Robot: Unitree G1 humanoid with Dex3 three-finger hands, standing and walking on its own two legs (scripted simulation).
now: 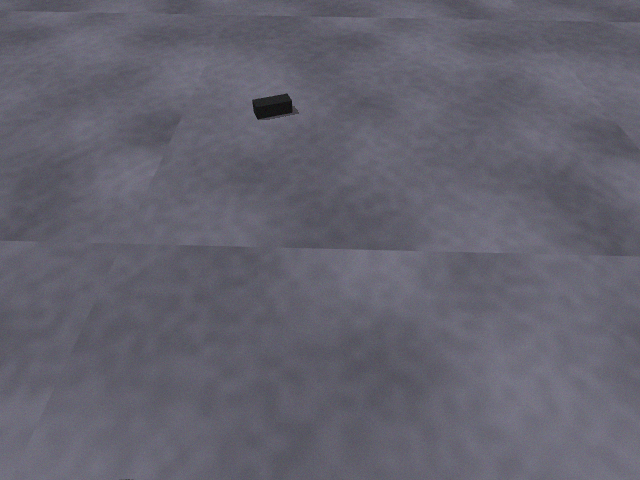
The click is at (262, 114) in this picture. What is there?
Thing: lying carton
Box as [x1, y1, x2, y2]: [252, 94, 292, 119]
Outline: 288,95 282,94 252,100 253,109 257,119 292,112 291,100
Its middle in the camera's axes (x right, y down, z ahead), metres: -0.27 -0.77 +2.27
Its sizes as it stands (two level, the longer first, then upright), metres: 0.216 0.088 0.078
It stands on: the floor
